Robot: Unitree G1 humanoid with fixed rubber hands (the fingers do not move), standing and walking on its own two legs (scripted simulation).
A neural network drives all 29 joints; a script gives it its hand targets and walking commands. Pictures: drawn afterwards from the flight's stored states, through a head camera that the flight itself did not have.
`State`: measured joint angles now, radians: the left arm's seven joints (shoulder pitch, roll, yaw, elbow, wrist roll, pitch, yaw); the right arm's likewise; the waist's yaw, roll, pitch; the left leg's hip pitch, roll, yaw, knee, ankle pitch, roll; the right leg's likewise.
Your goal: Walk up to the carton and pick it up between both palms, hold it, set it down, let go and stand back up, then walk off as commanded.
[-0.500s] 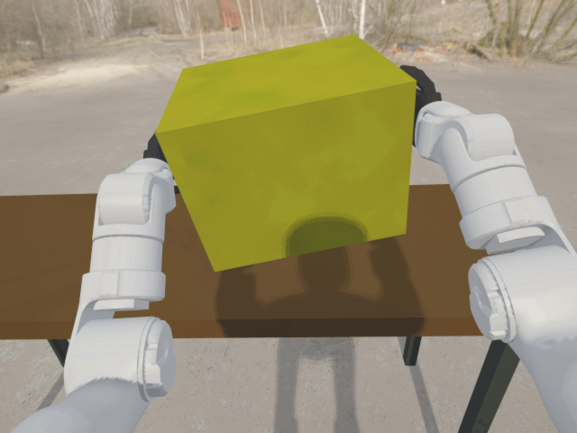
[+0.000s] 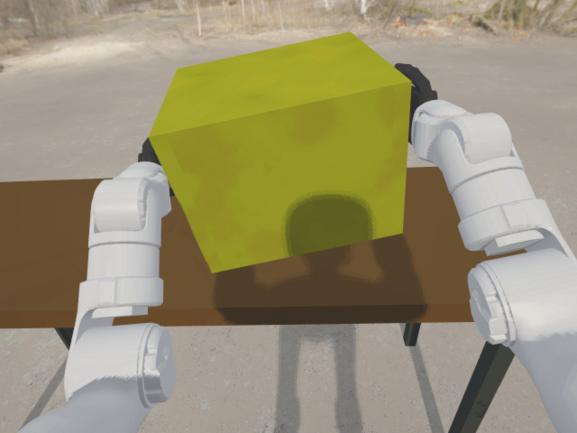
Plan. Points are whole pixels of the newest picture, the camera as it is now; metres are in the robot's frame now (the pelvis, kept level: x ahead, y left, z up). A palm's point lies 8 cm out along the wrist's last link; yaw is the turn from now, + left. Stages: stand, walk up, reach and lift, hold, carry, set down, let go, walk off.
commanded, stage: hold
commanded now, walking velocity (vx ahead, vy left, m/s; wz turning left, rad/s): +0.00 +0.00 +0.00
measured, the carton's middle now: (284, 146) +0.40 +0.00 +0.29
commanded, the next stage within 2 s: set down in 0.30 s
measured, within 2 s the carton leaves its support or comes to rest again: neither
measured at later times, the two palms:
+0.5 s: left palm (157, 182) +0.35 +0.17 +0.27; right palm (426, 123) +0.37 -0.17 +0.32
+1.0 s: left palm (178, 204) +0.41 +0.17 +0.20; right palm (401, 138) +0.42 -0.17 +0.28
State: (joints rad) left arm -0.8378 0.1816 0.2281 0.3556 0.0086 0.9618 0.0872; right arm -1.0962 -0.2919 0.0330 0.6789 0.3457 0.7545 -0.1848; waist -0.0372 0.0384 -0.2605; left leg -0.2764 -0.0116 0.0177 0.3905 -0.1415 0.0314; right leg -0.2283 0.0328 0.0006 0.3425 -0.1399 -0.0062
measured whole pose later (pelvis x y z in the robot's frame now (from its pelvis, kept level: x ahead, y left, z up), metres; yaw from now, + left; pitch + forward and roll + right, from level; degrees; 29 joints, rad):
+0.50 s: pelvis -0.01 +0.00 +0.00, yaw +0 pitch +1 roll -1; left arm -0.84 0.19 0.16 0.36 -0.01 0.97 0.12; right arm -1.10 -0.30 0.00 0.73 0.35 0.73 -0.16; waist -0.04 0.03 -0.25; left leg -0.28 -0.01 0.02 0.39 -0.13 0.03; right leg -0.23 0.03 0.00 0.34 -0.13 -0.01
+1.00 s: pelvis -0.01 +0.00 +0.00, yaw +0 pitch +1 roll -1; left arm -0.97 0.17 0.30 0.74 0.11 0.67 0.00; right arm -1.20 -0.23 -0.12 0.98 0.18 0.38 -0.09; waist -0.04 0.02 -0.10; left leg -0.28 -0.01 0.02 0.38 -0.12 0.03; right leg -0.23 0.03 0.00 0.33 -0.12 -0.01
